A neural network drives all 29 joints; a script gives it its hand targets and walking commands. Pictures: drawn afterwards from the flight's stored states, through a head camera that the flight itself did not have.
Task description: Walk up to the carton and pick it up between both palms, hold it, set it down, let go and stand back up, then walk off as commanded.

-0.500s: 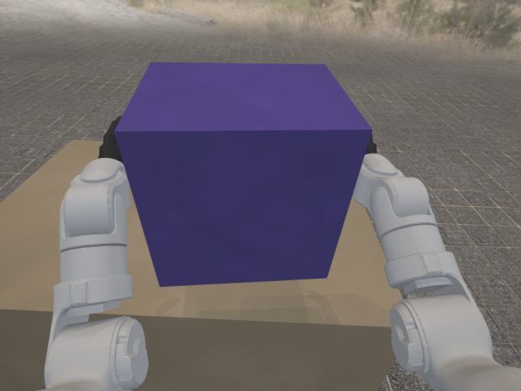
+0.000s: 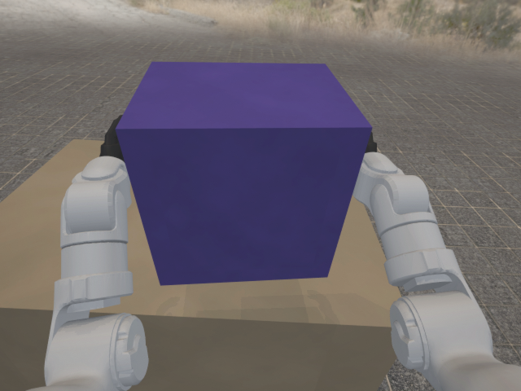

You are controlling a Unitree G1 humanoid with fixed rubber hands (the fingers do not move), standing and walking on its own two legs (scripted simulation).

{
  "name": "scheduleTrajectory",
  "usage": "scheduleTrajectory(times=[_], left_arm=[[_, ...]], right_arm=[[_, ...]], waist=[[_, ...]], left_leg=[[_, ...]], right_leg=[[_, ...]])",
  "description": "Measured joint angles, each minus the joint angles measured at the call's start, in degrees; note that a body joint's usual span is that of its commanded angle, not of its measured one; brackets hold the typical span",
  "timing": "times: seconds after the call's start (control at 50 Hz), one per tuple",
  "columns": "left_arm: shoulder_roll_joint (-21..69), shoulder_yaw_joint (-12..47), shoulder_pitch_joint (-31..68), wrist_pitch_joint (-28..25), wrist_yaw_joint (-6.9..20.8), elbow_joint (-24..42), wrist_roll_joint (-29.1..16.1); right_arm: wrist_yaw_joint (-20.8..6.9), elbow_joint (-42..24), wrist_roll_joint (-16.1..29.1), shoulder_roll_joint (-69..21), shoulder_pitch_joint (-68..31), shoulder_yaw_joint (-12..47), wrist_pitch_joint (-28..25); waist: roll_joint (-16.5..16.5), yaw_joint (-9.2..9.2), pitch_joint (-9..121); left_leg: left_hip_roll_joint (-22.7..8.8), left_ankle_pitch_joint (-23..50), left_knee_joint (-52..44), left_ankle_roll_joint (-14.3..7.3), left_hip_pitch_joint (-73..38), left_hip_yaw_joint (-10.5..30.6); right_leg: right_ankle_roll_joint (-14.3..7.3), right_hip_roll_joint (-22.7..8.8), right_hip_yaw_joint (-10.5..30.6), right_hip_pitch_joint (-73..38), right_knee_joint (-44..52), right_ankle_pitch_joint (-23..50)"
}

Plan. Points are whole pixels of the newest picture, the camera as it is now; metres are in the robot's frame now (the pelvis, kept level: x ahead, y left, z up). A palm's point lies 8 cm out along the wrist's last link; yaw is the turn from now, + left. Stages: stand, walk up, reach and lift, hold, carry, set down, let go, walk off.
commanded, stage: hold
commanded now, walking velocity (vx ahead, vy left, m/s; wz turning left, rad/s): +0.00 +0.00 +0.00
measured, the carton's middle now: (243, 173) +0.38 +0.01 +0.22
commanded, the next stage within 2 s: none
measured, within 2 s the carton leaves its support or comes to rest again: neither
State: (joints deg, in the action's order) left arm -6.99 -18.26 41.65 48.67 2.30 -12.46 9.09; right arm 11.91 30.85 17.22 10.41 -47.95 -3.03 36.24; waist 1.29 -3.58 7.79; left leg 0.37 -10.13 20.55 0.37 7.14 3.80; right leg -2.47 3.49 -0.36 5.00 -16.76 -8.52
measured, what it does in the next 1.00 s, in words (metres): stands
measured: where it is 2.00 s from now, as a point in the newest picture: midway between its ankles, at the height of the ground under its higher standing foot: outside the picture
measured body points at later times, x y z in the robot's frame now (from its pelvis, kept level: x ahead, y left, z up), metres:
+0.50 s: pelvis +0.00 +0.00 +0.00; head -0.07 +0.02 +0.44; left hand +0.37 +0.19 +0.24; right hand +0.38 -0.16 +0.25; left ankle +0.01 +0.12 -0.75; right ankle +0.01 -0.09 -0.75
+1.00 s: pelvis +0.00 +0.00 +0.00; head -0.07 +0.02 +0.44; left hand +0.37 +0.19 +0.24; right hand +0.38 -0.17 +0.25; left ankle +0.01 +0.12 -0.75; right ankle +0.01 -0.09 -0.75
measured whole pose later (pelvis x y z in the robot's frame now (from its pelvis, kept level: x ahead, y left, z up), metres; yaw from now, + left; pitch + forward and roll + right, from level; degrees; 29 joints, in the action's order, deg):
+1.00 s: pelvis +0.00 +0.00 +0.00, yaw +0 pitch -3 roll -1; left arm -6.5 -18.2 40.9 49.0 2.1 -10.8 9.2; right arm 11.9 30.0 17.7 10.6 -47.4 -2.9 36.2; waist 1.4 -3.6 7.7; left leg 0.4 -10.4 20.8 0.3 6.9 3.7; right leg -2.4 3.5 -0.3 4.6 -16.6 -8.6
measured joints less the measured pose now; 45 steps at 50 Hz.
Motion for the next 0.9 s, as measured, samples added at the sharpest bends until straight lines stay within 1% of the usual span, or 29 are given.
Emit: scheduleTrajectory(times=[0.06,0.16,0.46,0.9], left_arm=[[-0.08,0.25,-0.41,-0.14,-0.09,0.77,-0.21],[0.19,-0.29,-0.04,-0.12,0.0,0.14,0.06],[0.22,0.03,-1.26,0.22,0.15,2.13,-0.04],[0.39,0.21,-1.09,0.4,-0.24,2.22,0.05]], right_arm=[[0.05,-0.8,0.04,0.18,0.24,0.4,-0.04],[0.03,0.1,0.14,0.1,-0.23,0.11,-0.06],[0.36,-1.99,0.49,0.02,1.05,0.5,0.24],[0.0,-1.37,0.58,0.26,0.72,0.4,-0.02]], waist=[[-0.09,0.03,0.11],[-0.09,0.11,-0.17],[-0.03,-0.17,-0.21],[-0.06,-0.01,-0.19]], left_leg=[[-0.06,-0.06,0.12,0.02,0.19,0.05],[0.01,-0.07,0.04,-0.01,-0.09,0.1],[0.07,-0.39,0.45,-0.11,-0.11,0.14],[0.03,-0.29,0.29,-0.18,-0.1,-0.15]], right_leg=[[0.0,0.06,-0.05,0.07,0.13,0.07],[0.01,0.0,-0.09,-0.16,0.03,-0.06],[0.14,-0.04,-0.11,-0.4,0.03,-0.21],[0.18,0.0,0.17,-0.3,0.12,-0.07]])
